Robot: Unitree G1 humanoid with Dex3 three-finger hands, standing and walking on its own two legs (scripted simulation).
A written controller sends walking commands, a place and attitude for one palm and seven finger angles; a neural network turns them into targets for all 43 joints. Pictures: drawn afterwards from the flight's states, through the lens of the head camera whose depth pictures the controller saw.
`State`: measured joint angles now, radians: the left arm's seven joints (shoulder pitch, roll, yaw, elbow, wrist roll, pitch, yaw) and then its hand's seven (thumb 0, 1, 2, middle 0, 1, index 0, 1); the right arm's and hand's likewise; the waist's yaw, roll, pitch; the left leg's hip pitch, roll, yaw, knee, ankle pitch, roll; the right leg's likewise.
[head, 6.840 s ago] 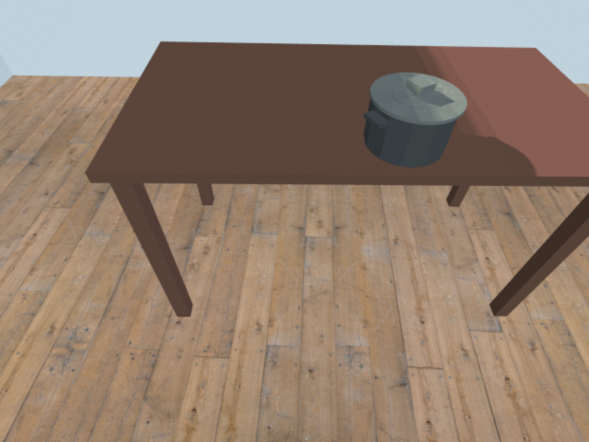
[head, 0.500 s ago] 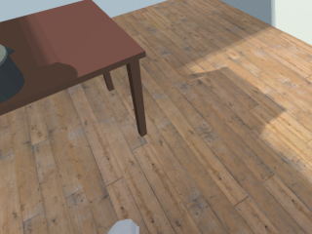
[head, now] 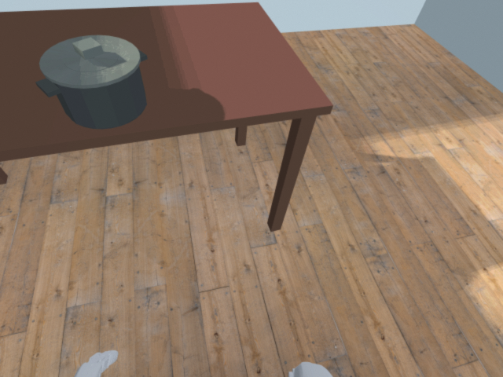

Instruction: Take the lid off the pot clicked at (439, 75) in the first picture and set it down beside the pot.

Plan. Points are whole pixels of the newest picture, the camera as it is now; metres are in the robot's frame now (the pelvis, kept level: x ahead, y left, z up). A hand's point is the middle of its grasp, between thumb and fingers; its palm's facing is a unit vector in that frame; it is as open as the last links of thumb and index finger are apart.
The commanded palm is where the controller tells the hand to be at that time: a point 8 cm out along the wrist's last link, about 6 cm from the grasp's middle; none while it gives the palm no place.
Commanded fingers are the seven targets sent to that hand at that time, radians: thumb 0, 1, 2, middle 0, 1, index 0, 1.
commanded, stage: turn to face it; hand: left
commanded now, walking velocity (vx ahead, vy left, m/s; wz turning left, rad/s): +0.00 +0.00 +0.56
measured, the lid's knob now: (88, 48) +0.71 +0.39 +0.10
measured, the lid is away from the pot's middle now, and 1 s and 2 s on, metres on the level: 0.00 0.00 0.00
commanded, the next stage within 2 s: take the last steps up to it in 0.46 s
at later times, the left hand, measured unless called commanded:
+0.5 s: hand out of the picture +0.07 +0.14 -0.14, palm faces +0.24 -0.92 -0.31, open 7.4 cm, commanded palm none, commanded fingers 0.00 0.90 0.90 -0.20 -0.30 -0.20 -0.30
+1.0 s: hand out of the picture -0.10 +0.16 -0.18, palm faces +0.46 -0.86 -0.21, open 7.4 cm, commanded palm none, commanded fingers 0.00 0.90 0.90 -0.20 -0.30 -0.20 -0.30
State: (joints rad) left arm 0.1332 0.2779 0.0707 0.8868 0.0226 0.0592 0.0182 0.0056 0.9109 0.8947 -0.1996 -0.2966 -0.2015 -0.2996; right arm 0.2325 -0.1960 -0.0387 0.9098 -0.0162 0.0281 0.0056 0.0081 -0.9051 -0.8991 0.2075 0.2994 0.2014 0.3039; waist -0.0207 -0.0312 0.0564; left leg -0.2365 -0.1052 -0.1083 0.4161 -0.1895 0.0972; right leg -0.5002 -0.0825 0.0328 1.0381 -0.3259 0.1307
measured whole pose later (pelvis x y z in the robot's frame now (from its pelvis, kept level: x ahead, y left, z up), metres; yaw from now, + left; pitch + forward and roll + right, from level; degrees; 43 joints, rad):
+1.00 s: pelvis +0.05 +0.01 -0.01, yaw +22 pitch +0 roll +0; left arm 0.42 0.23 0.05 1.11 0.03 0.02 0.00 0.01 0.91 0.89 -0.20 -0.30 -0.20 -0.30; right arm 0.14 -0.17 -0.01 0.94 -0.02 -0.04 0.00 0.00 -0.91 -0.90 0.20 0.30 0.20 0.30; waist 0.08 -0.04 0.04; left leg -0.16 -0.04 0.07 0.49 -0.33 0.06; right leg -0.38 -0.11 -0.07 1.06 -0.44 0.01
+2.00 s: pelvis +0.29 +0.13 -0.01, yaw +21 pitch +0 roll +0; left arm 0.28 0.18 0.04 1.03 0.01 0.03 0.05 0.00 0.91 0.89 -0.20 -0.30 -0.20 -0.30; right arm 0.09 -0.16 -0.04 0.99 -0.01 0.02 -0.03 0.01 -0.92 -0.90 0.20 0.30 0.19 0.30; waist 0.04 -0.05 0.10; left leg -0.27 -0.01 0.05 0.56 -0.27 0.03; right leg -0.30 -0.01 -0.06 0.74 -0.48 -0.01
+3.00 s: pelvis +0.26 +0.09 -0.01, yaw +21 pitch -1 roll +0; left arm 0.25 0.18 0.01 1.03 0.01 -0.02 0.06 0.00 0.91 0.89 -0.20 -0.30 -0.20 -0.30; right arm 0.17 -0.18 -0.04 1.01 -0.01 0.00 -0.02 0.01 -0.93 -0.90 0.20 0.30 0.20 0.30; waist 0.01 0.03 0.05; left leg -0.25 0.00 0.02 0.55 -0.29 0.01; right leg -0.13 -0.04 -0.03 0.51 -0.36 0.03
